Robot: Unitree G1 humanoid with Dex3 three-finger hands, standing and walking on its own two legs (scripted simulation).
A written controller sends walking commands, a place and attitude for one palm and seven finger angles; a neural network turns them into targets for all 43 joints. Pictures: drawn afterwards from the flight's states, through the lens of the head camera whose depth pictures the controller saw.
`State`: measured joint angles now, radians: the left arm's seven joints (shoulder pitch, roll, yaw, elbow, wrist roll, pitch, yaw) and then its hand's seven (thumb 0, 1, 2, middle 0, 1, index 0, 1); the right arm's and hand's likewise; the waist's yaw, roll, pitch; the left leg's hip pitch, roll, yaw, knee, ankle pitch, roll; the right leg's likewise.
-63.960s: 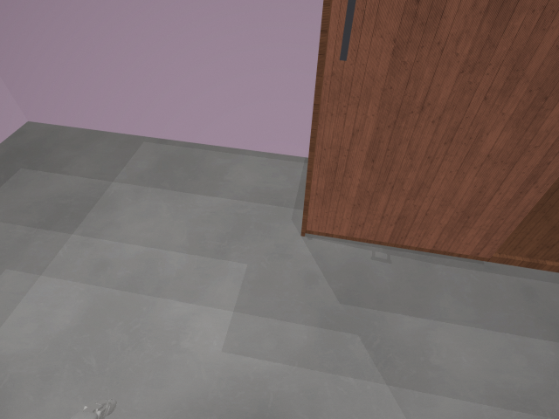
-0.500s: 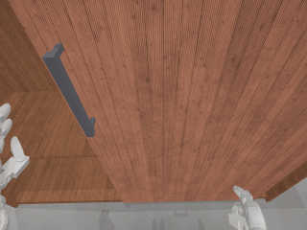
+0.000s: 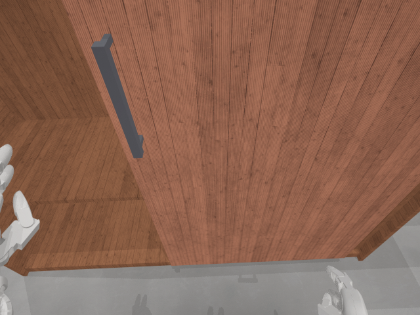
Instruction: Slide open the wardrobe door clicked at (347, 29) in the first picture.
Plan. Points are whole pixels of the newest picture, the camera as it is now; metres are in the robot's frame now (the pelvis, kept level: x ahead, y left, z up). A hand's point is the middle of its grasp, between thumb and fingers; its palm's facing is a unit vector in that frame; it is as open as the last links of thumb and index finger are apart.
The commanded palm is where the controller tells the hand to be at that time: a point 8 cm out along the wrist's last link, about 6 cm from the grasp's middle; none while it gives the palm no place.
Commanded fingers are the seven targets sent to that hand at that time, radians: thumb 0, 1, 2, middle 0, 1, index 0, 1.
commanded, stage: step back with the hand held close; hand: left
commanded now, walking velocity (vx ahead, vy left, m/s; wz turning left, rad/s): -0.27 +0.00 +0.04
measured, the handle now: (124, 104) +0.42 +0.19 +0.20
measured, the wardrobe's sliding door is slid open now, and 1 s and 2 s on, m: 0.68 0.68 0.68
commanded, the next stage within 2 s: stop stepping back and stand still in 0.36 s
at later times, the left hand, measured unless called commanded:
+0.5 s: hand out of the picture +0.09 +0.28 +0.18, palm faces +0.60 -0.68 -0.43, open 7.4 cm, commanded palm -0.01 +0.30 +0.19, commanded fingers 0.00 0.90 0.90 -0.20 -0.30 -0.20 -0.30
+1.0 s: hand out of the picture +0.03 +0.29 +0.17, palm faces +0.49 -0.75 -0.45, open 7.4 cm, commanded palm -0.04 +0.33 +0.19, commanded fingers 0.00 0.90 0.90 -0.20 -0.30 -0.20 -0.30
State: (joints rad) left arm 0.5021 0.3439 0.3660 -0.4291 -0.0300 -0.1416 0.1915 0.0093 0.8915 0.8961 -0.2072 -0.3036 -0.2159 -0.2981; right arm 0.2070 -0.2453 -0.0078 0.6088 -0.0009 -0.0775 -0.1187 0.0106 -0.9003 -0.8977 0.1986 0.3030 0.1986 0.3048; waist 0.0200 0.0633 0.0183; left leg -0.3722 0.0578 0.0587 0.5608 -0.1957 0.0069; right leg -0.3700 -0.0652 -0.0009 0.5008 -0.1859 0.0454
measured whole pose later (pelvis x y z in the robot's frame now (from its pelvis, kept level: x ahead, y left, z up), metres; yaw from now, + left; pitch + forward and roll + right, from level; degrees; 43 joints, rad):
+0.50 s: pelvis -0.09 -0.02 -0.01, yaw +11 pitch -1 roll -3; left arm 0.41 0.44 0.42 -0.48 -0.02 -0.20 0.19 0.01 0.89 0.90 -0.21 -0.30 -0.22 -0.30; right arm 0.20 -0.17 -0.03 0.64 -0.02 -0.13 -0.10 0.01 -0.90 -0.90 0.20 0.30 0.20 0.30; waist -0.03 0.05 0.02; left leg -0.54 0.09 0.02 0.55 -0.08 0.02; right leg -0.35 0.08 -0.01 0.86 -0.45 0.00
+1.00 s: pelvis -0.15 +0.01 +0.01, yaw +5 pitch +1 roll +0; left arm 0.54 0.42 0.41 -0.51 -0.03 -0.17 0.17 0.01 0.89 0.90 -0.21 -0.30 -0.22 -0.30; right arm 0.24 -0.16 0.01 0.61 -0.01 -0.16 -0.07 0.01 -0.90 -0.90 0.20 0.30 0.20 0.30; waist 0.00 -0.04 0.00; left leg -0.19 0.05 0.10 0.49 -0.31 -0.01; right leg -0.36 0.00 -0.07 0.73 -0.41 0.00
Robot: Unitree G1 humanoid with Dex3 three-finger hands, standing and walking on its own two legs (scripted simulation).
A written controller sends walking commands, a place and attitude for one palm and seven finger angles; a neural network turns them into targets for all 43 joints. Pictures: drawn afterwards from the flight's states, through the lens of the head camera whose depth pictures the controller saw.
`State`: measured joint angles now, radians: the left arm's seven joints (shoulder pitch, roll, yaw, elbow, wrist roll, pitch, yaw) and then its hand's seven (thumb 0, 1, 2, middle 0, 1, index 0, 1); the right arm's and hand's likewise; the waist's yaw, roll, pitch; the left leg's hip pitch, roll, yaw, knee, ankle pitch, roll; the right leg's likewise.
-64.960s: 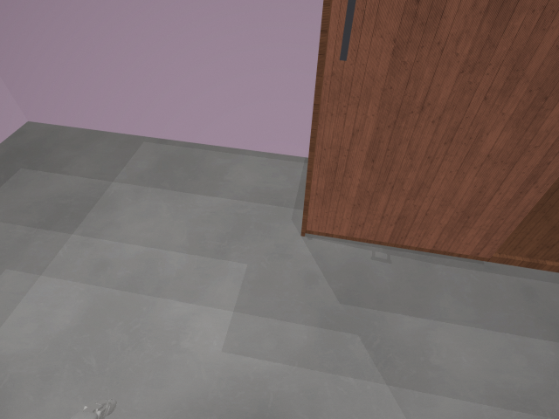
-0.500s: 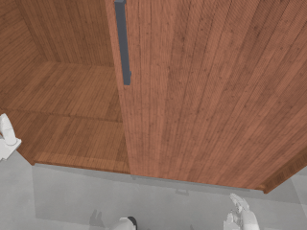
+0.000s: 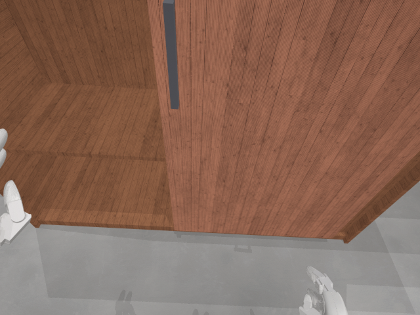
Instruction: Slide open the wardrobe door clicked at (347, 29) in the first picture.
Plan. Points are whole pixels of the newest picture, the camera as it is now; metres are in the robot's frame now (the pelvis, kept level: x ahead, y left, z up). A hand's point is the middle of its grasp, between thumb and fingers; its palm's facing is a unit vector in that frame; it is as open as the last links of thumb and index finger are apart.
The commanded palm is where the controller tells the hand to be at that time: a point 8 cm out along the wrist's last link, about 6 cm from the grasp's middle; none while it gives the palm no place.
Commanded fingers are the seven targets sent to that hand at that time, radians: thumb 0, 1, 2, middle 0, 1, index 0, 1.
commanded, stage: stop stepping back and stand still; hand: left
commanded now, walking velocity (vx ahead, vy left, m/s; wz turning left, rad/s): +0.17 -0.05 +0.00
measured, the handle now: (173, 58) +0.58 +0.12 +0.20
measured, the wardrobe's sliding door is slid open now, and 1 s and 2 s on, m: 0.68 0.68 0.68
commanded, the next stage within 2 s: let the arm hang, fingers relaxed in 0.60 s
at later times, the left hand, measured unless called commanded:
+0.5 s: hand (49, 177) +0.27 +0.26 +0.16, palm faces +0.38 -0.77 -0.52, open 7.4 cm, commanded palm +0.20 +0.30 +0.18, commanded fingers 0.00 0.90 0.90 -0.20 -0.30 -0.20 -0.30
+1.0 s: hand out of the picture +0.10 +0.17 -0.17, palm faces -0.05 -0.98 -0.18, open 7.2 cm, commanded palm none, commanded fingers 0.00 0.90 0.90 -0.20 -0.30 -0.20 -0.30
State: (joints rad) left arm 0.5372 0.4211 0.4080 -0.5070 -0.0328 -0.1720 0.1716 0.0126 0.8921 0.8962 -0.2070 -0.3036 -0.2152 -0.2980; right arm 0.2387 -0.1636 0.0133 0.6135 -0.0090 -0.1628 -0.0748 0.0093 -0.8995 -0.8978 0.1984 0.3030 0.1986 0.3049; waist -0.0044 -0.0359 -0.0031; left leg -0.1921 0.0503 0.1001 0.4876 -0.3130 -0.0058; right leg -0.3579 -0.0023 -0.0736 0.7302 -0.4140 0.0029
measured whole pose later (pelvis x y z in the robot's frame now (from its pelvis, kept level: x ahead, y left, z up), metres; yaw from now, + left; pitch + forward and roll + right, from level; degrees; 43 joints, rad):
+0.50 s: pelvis +0.04 +0.01 +0.00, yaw -3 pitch +2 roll +0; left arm 0.52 0.45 0.45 -0.48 -0.05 -0.18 0.18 0.01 0.89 0.90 -0.21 -0.30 -0.22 -0.30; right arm 0.19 -0.21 -0.01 0.62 -0.01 -0.14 -0.08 0.01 -0.90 -0.90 0.20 0.30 0.20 0.30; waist 0.00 0.00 0.05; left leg -0.29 0.05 0.06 0.55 -0.29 -0.01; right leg -0.23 0.02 -0.06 0.52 -0.33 -0.03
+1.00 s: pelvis +0.01 +0.01 -0.01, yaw -1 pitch +1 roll +1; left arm 0.25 0.17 -0.01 0.79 0.01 0.06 0.03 -0.01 0.94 0.90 -0.20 -0.30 -0.21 -0.30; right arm 0.19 -0.23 0.00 0.87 -0.03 0.03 0.00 0.01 -0.90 -0.90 0.20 0.30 0.20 0.30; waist -0.02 -0.04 0.06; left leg -0.34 0.01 0.05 0.59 -0.27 0.00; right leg -0.29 -0.02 -0.08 0.62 -0.36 -0.03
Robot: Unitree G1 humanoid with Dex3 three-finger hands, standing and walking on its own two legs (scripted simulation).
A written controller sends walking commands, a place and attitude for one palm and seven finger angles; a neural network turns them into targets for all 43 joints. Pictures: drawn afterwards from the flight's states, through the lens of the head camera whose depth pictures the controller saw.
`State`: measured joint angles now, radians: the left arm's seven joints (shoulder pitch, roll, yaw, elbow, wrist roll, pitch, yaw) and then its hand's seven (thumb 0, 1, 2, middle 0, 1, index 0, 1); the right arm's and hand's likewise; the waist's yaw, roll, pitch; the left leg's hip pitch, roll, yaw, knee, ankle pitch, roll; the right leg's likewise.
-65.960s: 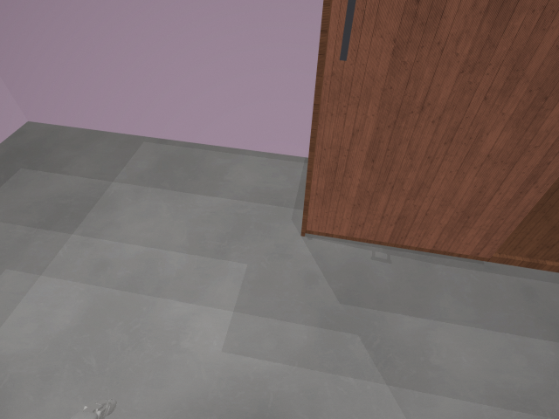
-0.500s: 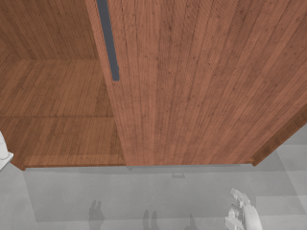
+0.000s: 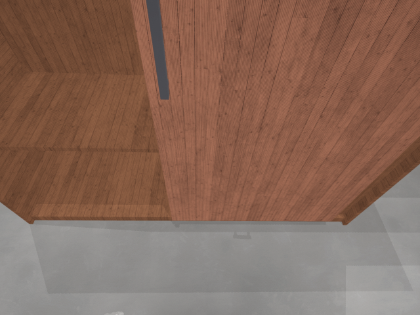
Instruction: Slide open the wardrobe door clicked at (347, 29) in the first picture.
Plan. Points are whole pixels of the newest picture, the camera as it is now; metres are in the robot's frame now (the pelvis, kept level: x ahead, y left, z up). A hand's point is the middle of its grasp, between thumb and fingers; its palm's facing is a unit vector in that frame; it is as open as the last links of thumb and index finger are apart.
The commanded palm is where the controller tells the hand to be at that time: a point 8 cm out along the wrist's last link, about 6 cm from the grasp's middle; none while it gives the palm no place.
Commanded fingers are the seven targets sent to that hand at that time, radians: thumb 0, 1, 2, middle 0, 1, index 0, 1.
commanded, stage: let the arm hang, fingers relaxed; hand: left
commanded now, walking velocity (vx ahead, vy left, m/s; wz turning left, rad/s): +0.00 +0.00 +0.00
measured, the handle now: (159, 43) +0.56 +0.13 +0.21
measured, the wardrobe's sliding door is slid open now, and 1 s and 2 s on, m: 0.68 0.68 0.68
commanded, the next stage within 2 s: look to check the result in 0.80 s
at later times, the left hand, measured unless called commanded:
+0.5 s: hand out of the picture +0.03 +0.20 -0.16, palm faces -0.03 -0.97 -0.24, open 7.3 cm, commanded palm none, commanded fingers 0.00 0.90 0.90 -0.20 -0.30 -0.20 -0.30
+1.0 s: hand out of the picture +0.04 +0.18 -0.16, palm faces -0.04 -0.98 -0.22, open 7.3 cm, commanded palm none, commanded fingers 0.00 0.90 0.90 -0.20 -0.30 -0.20 -0.30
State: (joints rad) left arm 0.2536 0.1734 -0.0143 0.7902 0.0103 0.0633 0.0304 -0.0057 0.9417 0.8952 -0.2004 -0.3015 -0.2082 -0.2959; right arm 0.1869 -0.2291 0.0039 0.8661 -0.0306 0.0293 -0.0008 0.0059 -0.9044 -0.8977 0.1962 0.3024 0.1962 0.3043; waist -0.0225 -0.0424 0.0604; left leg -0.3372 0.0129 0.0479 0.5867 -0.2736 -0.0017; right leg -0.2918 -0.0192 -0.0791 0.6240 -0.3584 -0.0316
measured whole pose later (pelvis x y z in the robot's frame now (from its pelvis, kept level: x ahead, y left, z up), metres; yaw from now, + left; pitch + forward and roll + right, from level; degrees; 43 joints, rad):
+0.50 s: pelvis +0.00 +0.01 +0.01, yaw -1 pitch +1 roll +0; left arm 0.21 0.19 0.00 1.09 0.02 0.02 0.03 0.00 0.91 0.90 -0.20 -0.30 -0.20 -0.30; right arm 0.24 -0.17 -0.01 1.10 -0.03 0.02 -0.02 0.01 -0.91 -0.90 0.20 0.30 0.20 0.30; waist -0.01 0.02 0.05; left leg -0.26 0.02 0.07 0.44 -0.20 0.01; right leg -0.21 -0.01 -0.06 0.45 -0.26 -0.02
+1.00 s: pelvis +0.02 +0.00 +0.02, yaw -2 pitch +1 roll +0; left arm 0.22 0.17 -0.01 1.14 0.02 0.00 0.04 0.00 0.91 0.90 -0.20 -0.30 -0.20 -0.30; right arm 0.18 -0.17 -0.01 1.15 -0.02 0.00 -0.03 0.00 -0.91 -0.90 0.20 0.30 0.20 0.30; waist 0.00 0.00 0.05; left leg -0.19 0.02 0.08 0.38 -0.21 0.00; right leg -0.14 0.00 -0.05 0.39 -0.26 -0.02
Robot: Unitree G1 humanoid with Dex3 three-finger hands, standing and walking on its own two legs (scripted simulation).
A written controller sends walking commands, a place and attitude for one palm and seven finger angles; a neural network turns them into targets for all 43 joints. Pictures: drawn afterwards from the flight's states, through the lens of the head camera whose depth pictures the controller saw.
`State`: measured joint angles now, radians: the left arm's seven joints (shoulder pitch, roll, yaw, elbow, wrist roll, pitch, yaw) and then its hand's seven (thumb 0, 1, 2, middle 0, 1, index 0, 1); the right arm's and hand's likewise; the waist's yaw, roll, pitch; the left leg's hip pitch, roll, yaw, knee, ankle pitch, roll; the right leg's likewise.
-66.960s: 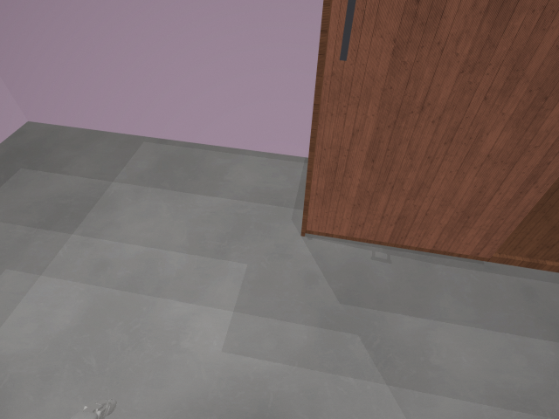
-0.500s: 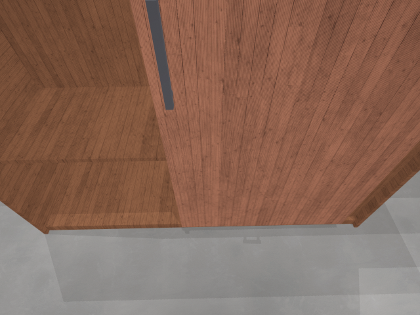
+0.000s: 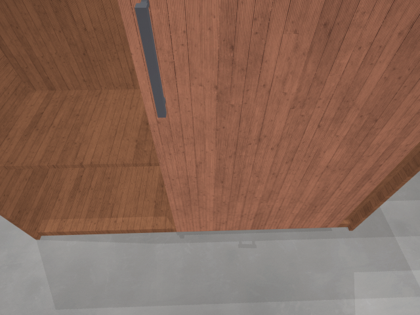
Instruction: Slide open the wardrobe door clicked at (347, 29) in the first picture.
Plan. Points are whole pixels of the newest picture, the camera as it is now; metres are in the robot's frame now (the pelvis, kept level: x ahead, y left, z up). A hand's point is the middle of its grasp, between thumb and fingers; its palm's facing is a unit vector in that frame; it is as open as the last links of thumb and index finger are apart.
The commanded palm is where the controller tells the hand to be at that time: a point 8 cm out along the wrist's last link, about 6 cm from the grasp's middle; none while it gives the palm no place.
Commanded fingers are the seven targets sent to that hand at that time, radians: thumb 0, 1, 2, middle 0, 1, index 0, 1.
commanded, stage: look to check the result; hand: left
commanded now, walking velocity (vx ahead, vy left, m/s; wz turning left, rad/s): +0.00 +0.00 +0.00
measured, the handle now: (154, 65) +0.54 +0.15 +0.19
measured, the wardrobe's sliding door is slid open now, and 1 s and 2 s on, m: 0.68 0.68 0.68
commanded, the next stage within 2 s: stand and wait in 0.36 s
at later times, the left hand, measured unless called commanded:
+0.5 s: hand out of the picture +0.04 +0.17 -0.17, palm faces -0.01 -0.97 -0.23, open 7.3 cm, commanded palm none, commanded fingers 0.00 0.90 0.90 -0.20 -0.30 -0.20 -0.30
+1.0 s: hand out of the picture +0.03 +0.18 -0.17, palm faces -0.01 -0.97 -0.23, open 7.3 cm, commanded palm none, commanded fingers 0.00 0.90 0.90 -0.20 -0.30 -0.20 -0.30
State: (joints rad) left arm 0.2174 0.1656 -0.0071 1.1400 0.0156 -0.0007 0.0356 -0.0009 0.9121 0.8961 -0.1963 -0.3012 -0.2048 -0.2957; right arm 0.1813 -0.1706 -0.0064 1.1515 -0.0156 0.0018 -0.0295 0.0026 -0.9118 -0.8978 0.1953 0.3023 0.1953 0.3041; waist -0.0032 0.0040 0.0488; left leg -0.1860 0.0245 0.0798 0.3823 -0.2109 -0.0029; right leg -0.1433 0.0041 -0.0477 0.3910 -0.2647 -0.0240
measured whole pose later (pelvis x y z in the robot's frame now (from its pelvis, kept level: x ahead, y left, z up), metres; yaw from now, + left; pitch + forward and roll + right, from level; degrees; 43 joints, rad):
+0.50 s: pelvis +0.02 -0.01 +0.00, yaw +0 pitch +1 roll +1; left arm 0.22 0.17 0.00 1.14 0.01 -0.01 0.04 0.00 0.91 0.90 -0.20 -0.30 -0.20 -0.30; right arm 0.20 -0.17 0.00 1.17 -0.01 -0.01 -0.03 0.00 -0.91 -0.90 0.20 0.30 0.20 0.30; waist -0.01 0.01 0.03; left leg -0.14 0.03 0.09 0.35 -0.22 -0.02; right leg -0.10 0.02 -0.04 0.35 -0.27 -0.03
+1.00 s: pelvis +0.02 -0.01 +0.00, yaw -1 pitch +0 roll +0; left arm 0.22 0.19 0.00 1.15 0.01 -0.01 0.04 0.00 0.91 0.90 -0.20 -0.30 -0.21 -0.30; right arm 0.20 -0.19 -0.01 1.17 -0.01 -0.01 -0.03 0.00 -0.90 -0.90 0.20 0.30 0.20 0.30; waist -0.01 0.00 0.03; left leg -0.12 0.04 0.09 0.34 -0.22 -0.02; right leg -0.08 0.03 -0.04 0.33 -0.26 -0.04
